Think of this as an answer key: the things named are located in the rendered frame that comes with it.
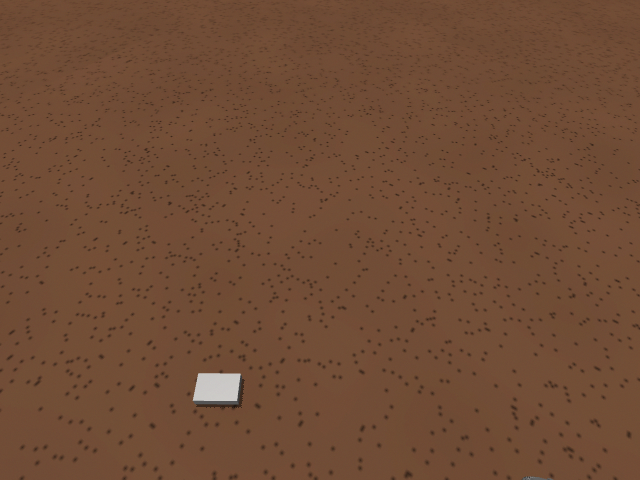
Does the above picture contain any small box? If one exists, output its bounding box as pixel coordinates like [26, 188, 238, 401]
[193, 373, 242, 404]

